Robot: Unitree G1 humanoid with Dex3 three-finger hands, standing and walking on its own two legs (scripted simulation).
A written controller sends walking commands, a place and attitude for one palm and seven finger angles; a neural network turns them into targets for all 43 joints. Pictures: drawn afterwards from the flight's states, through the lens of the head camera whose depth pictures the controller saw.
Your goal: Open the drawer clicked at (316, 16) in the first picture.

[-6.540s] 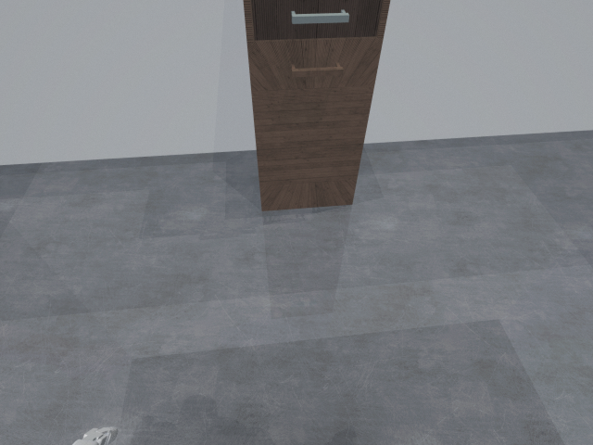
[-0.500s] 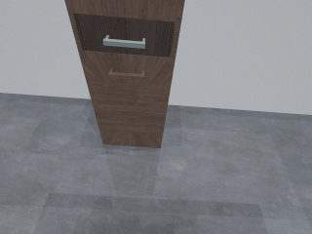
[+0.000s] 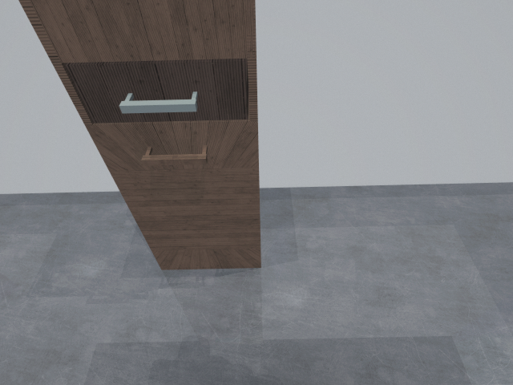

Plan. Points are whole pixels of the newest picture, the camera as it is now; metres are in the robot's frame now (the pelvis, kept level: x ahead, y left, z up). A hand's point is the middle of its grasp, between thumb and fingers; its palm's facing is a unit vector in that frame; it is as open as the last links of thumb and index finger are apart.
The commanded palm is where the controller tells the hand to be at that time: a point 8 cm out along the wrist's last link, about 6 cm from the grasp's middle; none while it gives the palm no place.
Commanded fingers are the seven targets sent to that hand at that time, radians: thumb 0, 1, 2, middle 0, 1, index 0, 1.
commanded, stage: take the last steps up to it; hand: left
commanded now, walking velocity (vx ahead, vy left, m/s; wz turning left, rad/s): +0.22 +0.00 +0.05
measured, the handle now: (160, 101) +0.67 +0.25 +0.09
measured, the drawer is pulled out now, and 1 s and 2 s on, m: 0.00 0.00 0.00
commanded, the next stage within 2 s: come to a stop and stand still in 0.22 s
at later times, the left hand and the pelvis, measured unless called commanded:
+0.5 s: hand out of the picture +0.09 +0.20 -0.18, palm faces +0.08 -0.99 -0.14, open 7.4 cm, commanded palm none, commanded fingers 0.00 0.90 0.90 -0.20 -0.30 -0.20 -0.30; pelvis +0.13 +0.04 +0.01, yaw +0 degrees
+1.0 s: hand (186, 376) +0.17 +0.14 -0.15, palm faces +0.04 -0.97 -0.25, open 7.3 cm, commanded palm none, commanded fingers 0.00 0.90 0.90 -0.20 -0.30 -0.20 -0.30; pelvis +0.11 -0.04 +0.01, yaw +0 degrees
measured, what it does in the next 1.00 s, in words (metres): walks ahead: left foot, then right foot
